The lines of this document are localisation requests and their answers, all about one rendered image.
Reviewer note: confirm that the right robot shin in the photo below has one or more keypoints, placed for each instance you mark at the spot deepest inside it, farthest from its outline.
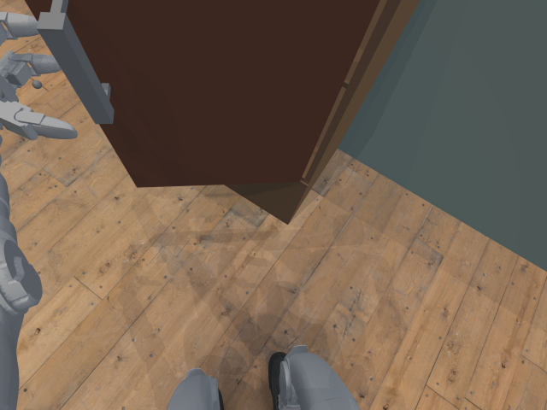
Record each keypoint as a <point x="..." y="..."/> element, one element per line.
<point x="284" y="404"/>

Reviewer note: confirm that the handle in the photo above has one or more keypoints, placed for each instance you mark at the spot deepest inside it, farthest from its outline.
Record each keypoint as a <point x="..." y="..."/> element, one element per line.
<point x="59" y="35"/>

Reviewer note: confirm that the left robot thigh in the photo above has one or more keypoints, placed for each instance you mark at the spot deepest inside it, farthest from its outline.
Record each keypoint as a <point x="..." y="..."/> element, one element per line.
<point x="196" y="393"/>

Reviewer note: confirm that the left robot forearm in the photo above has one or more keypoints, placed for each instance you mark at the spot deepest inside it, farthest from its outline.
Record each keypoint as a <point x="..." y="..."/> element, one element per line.
<point x="7" y="229"/>

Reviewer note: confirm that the cupboard door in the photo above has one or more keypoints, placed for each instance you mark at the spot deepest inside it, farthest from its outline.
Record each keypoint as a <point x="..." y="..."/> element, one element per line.
<point x="218" y="92"/>

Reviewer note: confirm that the robot left hand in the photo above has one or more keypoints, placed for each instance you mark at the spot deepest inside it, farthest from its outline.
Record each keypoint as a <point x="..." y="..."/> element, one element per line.
<point x="15" y="72"/>

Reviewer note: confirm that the left robot upper arm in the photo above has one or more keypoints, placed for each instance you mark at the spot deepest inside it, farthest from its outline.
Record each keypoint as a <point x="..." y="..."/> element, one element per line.
<point x="20" y="289"/>

